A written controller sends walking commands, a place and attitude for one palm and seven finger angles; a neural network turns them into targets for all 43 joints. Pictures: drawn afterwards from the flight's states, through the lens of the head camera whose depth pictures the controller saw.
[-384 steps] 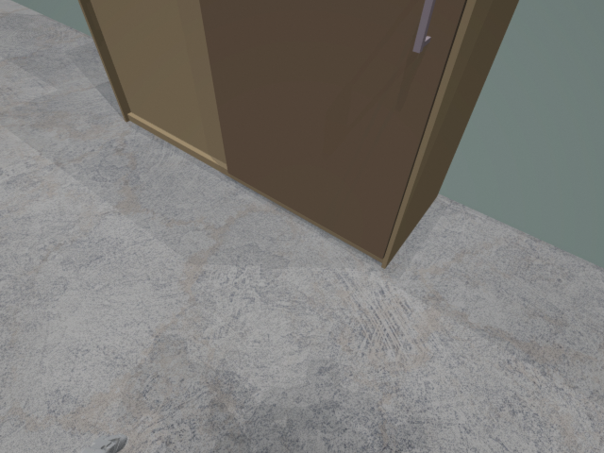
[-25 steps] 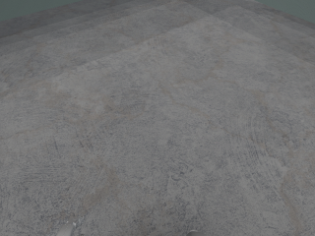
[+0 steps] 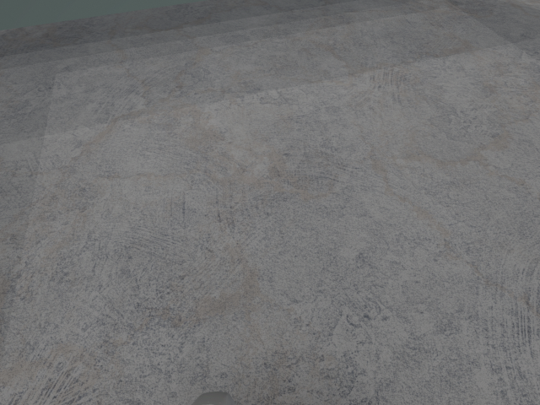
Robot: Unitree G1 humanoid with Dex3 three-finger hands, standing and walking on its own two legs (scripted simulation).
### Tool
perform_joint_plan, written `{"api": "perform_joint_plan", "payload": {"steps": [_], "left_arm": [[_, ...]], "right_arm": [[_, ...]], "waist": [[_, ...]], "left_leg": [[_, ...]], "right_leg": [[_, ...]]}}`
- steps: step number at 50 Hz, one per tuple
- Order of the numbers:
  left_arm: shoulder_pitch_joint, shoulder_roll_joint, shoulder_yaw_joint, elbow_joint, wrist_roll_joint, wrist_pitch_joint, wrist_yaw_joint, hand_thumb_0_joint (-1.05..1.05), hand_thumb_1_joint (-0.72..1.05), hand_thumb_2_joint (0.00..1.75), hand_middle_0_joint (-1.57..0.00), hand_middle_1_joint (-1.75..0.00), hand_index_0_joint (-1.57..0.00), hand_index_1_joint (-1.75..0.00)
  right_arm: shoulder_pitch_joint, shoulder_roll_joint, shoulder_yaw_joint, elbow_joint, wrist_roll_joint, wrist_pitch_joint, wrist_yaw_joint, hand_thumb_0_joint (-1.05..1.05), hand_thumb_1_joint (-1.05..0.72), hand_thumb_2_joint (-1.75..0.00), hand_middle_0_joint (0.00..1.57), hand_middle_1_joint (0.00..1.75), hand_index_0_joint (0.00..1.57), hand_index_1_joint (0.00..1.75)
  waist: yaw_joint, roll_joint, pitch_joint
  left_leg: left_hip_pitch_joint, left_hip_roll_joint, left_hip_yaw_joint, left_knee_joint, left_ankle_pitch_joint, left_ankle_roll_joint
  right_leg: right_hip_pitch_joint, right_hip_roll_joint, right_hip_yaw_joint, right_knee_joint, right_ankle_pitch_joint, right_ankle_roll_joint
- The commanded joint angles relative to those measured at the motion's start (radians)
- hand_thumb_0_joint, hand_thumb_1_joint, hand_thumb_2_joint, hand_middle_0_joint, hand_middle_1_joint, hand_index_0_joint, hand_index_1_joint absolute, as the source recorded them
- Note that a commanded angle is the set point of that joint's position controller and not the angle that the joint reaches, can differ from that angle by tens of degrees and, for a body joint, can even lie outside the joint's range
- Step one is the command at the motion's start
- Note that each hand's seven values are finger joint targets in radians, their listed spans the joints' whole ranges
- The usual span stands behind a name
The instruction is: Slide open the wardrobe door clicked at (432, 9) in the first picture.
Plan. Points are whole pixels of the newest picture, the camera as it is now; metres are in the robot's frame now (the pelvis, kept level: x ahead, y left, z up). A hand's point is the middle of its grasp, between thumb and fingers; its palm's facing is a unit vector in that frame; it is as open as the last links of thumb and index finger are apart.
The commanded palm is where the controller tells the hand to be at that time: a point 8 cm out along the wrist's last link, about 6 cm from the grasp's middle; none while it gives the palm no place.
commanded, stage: turn to face it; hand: right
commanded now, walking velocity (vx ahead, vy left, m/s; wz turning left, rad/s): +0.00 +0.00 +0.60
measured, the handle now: out of the picture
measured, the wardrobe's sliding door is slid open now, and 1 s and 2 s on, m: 0.00 0.00 0.00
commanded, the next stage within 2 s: none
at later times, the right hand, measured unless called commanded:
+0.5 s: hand out of the picture +0.14 -0.14 -0.16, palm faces -0.24 +0.94 -0.24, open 7.4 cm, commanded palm none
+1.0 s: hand (342, 375) +0.20 -0.10 -0.16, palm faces -0.55 +0.80 -0.23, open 7.4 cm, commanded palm none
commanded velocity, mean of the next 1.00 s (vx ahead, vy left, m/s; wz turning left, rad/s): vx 0.00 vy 0.00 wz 0.60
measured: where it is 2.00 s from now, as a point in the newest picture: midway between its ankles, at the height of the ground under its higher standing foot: outside the picture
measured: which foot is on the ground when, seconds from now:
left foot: up 0.00-0.08, down 0.10-0.60, up 0.62-1.00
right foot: down 0.00-0.10, up 0.12-0.56, down 0.58-1.00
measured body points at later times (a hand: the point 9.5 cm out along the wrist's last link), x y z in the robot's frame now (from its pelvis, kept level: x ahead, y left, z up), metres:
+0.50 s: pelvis +0.01 +0.03 +0.00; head +0.04 +0.05 +0.44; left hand +0.04 +0.31 -0.14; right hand +0.15 -0.19 -0.14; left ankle -0.02 +0.13 -0.74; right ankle +0.06 -0.10 -0.70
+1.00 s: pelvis +0.01 +0.03 +0.00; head +0.04 +0.05 +0.44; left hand -0.10 +0.26 -0.15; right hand +0.23 -0.14 -0.15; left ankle -0.08 +0.12 -0.71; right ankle +0.07 -0.08 -0.74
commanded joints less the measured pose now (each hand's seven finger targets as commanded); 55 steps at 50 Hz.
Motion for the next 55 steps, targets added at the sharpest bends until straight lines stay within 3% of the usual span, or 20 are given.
{"api": "perform_joint_plan", "payload": {"steps": [1, 3, 4, 5, 6, 7, 9, 12, 21, 27, 28, 30, 31, 33, 37, 48, 51, 52, 53, 55], "left_arm": [[0.043, 0.222, 0.07, -0.035, 0.006, -0.018, 0.006, 0.0, 0.9, 0.9, -0.2, -0.3, -0.2, -0.3], [0.028, 0.216, 0.069, -0.039, -0.001, -0.016, 0.002, 0.0, 0.9, 0.9, -0.2, -0.3, -0.2, -0.3], [0.056, 0.172, 0.058, -0.053, -0.01, -0.012, -0.004, 0.0, 0.9, 0.9, -0.2, -0.3, -0.2, -0.3], [0.011, 0.098, 0.032, -0.109, -0.006, -0.005, -0.007, 0.0, 0.9, 0.9, -0.2, -0.3, -0.2, -0.3], [-0.041, 0.126, 0.033, -0.124, -0.006, 0.013, 0.012, 0.0, 0.9, 0.9, -0.2, -0.3, -0.2, -0.3], [-0.065, 0.116, 0.032, -0.119, -0.006, 0.016, 0.018, 0.0, 0.9, 0.9, -0.2, -0.3, -0.2, -0.3], [-0.068, 0.139, 0.038, -0.089, 0.001, 0.018, 0.013, 0.0, 0.9, 0.9, -0.2, -0.3, -0.2, -0.3], [-0.018, 0.13, 0.04, -0.065, 0.001, 0.026, 0.01, 0.0, 0.9, 0.9, -0.2, -0.3, -0.2, -0.3], [-0.15, 0.133, 0.034, -0.125, -0.009, 0.016, 0.012, 0.0, 0.9, 0.9, -0.2, -0.3, -0.2, -0.3], [-0.059, 0.131, 0.032, -0.119, -0.019, -0.001, 0.023, 0.0, 0.9, 0.9, -0.2, -0.3, -0.2, -0.3], [-0.013, 0.149, 0.033, -0.109, -0.019, -0.009, 0.028, 0.0, 0.9, 0.9, -0.2, -0.3, -0.2, -0.3], [-0.004, 0.292, 0.053, -0.134, -0.005, -0.011, 0.024, 0.0, 0.9, 0.9, -0.2, -0.3, -0.2, -0.3], [-0.043, 0.265, 0.045, -0.141, -0.002, -0.01, 0.026, 0.0, 0.9, 0.9, -0.2, -0.3, -0.2, -0.3], [-0.1, 0.205, 0.028, -0.158, 0.004, -0.019, 0.027, 0.0, 0.9, 0.9, -0.2, -0.3, -0.2, -0.3], [-0.08, 0.183, 0.028, -0.141, -0.003, -0.026, 0.026, 0.0, 0.9, 0.9, -0.2, -0.3, -0.2, -0.3], [0.005, 0.232, 0.069, -0.067, 0.007, -0.014, 0.006, 0.0, 0.9, 0.9, -0.2, -0.3, -0.2, -0.3], [0.0, 0.225, 0.073, -0.064, -0.002, -0.009, -0.001, 0.0, 0.9, 0.9, -0.2, -0.3, -0.2, -0.3], [0.019, 0.161, 0.057, -0.086, -0.008, -0.003, -0.007, 0.0, 0.9, 0.9, -0.2, -0.3, -0.2, -0.3], [-0.036, 0.106, 0.034, -0.141, -0.004, 0.005, -0.007, 0.0, 0.9, 0.9, -0.2, -0.3, -0.2, -0.3], [-0.104, 0.123, 0.034, -0.145, -0.006, 0.018, 0.013, 0.0, 0.9, 0.9, -0.2, -0.3, -0.2, -0.3]], "right_arm": [[-0.054, -0.031, 0.002, -0.101, 0.004, -0.051, -0.004, 0.0, -0.9, -0.9, 0.2, 0.3, 0.2, 0.3], [0.035, -0.061, -0.005, -0.078, 0.002, -0.066, -0.011, 0.0, -0.9, -0.9, 0.2, 0.3, 0.2, 0.3], [0.102, -0.153, -0.018, -0.059, -0.006, -0.083, -0.023, 0.0, -0.9, -0.9, 0.2, 0.3, 0.2, 0.3], [0.156, -0.262, -0.039, -0.045, -0.002, -0.09, -0.038, 0.0, -0.9, -0.9, 0.2, 0.3, 0.2, 0.3], [0.178, -0.259, -0.044, -0.042, 0.014, -0.08, -0.05, 0.0, -0.9, -0.9, 0.2, 0.3, 0.2, 0.3], [0.126, -0.244, -0.045, -0.047, 0.012, -0.078, -0.055, 0.0, -0.9, -0.9, 0.2, 0.3, 0.2, 0.3], [0.03, -0.167, -0.02, -0.069, 0.013, -0.08, -0.051, 0.0, -0.9, -0.9, 0.2, 0.3, 0.2, 0.3], [-0.008, -0.155, -0.013, -0.085, 0.01, -0.087, -0.047, 0.0, -0.9, -0.9, 0.2, 0.3, 0.2, 0.3], [0.046, -0.177, -0.021, -0.073, 0.002, -0.081, -0.045, 0.0, -0.9, -0.9, 0.2, 0.3, 0.2, 0.3], [-0.014, -0.183, -0.028, -0.094, 0.006, -0.066, -0.045, 0.0, -0.9, -0.9, 0.2, 0.3, 0.2, 0.3], [-0.022, -0.161, -0.025, -0.098, 0.013, -0.064, -0.044, 0.0, -0.9, -0.9, 0.2, 0.3, 0.2, 0.3], [0.047, -0.08, -0.012, -0.123, 0.016, -0.06, -0.028, 0.0, -0.9, -0.9, 0.2, 0.3, 0.2, 0.3], [0.06, -0.117, -0.019, -0.098, 0.001, -0.049, -0.032, 0.0, -0.9, -0.9, 0.2, 0.3, 0.2, 0.3], [0.031, -0.118, -0.034, -0.083, -0.006, -0.049, -0.011, 0.0, -0.9, -0.9, 0.2, 0.3, 0.2, 0.3], [0.058, -0.08, -0.024, -0.069, 0.002, -0.036, 0.002, 0.0, -0.9, -0.9, 0.2, 0.3, 0.2, 0.3], [-0.043, -0.032, -0.001, -0.11, 0.004, -0.046, 0.002, 0.0, -0.9, -0.9, 0.2, 0.3, 0.2, 0.3], [0.073, -0.08, -0.008, -0.078, 0.002, -0.069, -0.009, 0.0, -0.9, -0.9, 0.2, 0.3, 0.2, 0.3], [0.138, -0.189, -0.025, -0.06, -0.007, -0.089, -0.021, 0.0, -0.9, -0.9, 0.2, 0.3, 0.2, 0.3], [0.176, -0.277, -0.041, -0.046, 0.002, -0.09, -0.035, 0.0, -0.9, -0.9, 0.2, 0.3, 0.2, 0.3], [0.131, -0.25, -0.045, -0.05, 0.008, -0.081, -0.05, 0.0, -0.9, -0.9, 0.2, 0.3, 0.2, 0.3]], "waist": [[0.018, -0.219, -0.12], [-0.037, -0.158, -0.158], [-0.068, 0.06, -0.204], [-0.09, 0.321, -0.193], [-0.109, 0.234, -0.188], [-0.087, 0.255, -0.157], [-0.046, 0.145, -0.093], [-0.012, 0.125, -0.104], [-0.05, 0.123, -0.097], [-0.001, 0.135, -0.138], [0.02, 0.093, -0.161], [-0.002, -0.325, -0.172], [0.0, -0.314, -0.156], [-0.029, -0.144, -0.063], [-0.03, -0.16, -0.085], [0.019, -0.224, -0.103], [-0.043, -0.132, -0.168], [-0.079, 0.156, -0.191], [-0.095, 0.326, -0.181], [-0.087, 0.284, -0.146]], "left_leg": [[0.021, -0.028, 0.05, -0.188, 0.017, 0.036], [0.213, -0.031, 0.06, -0.43, 0.239, 0.062], [0.439, 0.116, -0.123, -0.521, 0.448, 0.119], [0.507, 0.359, -0.438, -0.524, 0.841, 0.228], [0.422, 0.374, -0.417, -0.511, 0.925, 0.277], [0.403, 0.311, -0.397, -0.507, 0.866, 0.274], [0.337, 0.222, -0.29, -0.507, 0.779, 0.25], [0.283, 0.164, -0.235, -0.517, 0.754, 0.229], [0.264, 0.153, -0.407, -0.518, 0.655, 0.276], [0.175, 0.091, -0.458, -0.422, 0.651, 0.212], [0.107, 0.044, -0.431, -0.356, 0.575, 0.172], [-0.171, -0.142, -0.158, 0.02, -0.152, 0.053], [-0.151, -0.091, -0.172, 0.196, -0.158, 0.036], [-0.147, -0.064, -0.14, 0.333, -0.033, 0.025], [-0.162, -0.031, -0.082, 0.322, 0.057, -0.007], [-0.013, -0.016, 0.041, -0.113, -0.014, 0.02], [0.235, -0.028, 0.05, -0.453, 0.256, 0.056], [0.437, 0.162, -0.199, -0.55, 0.5, 0.124], [0.453, 0.365, -0.452, -0.531, 0.861, 0.23], [0.372, 0.299, -0.419, -0.526, 0.776, 0.272]], "right_leg": [[0.139, -0.255, 0.146, -0.064, 0.495, -0.085], [0.059, -0.224, 0.07, 0.086, 0.429, -0.009], [-0.139, -0.162, 0.035, 0.282, 0.237, 0.055], [-0.415, -0.012, 0.061, 0.521, -0.332, 0.109], [-0.419, -0.009, 0.216, 0.622, -0.353, 0.103], [-0.449, -0.008, 0.256, 0.663, -0.307, 0.1], [-0.425, -0.019, 0.272, 0.666, -0.158, 0.114], [-0.355, 0.004, 0.257, 0.608, -0.083, 0.127], [-0.298, 0.065, 0.274, 0.402, -0.118, 0.119], [-0.044, 0.118, 0.258, 0.03, -0.002, 0.085], [0.079, 0.083, 0.279, -0.102, 0.086, 0.07], [0.211, -0.324, 0.634, -0.229, 0.282, -0.096], [0.105, -0.357, 0.634, -0.233, 0.193, -0.12], [-0.006, -0.233, 0.481, -0.239, 0.19, -0.101], [0.078, -0.166, 0.288, -0.208, 0.301, -0.085], [0.111, -0.251, 0.176, -0.111, 0.394, -0.104], [0.037, -0.207, 0.073, 0.12, 0.378, 0.001], [-0.2, -0.119, 0.039, 0.33, 0.074, 0.068], [-0.417, 0.001, 0.11, 0.542, -0.357, 0.109], [-0.46, 0.0, 0.269, 0.663, -0.3, 0.096]]}}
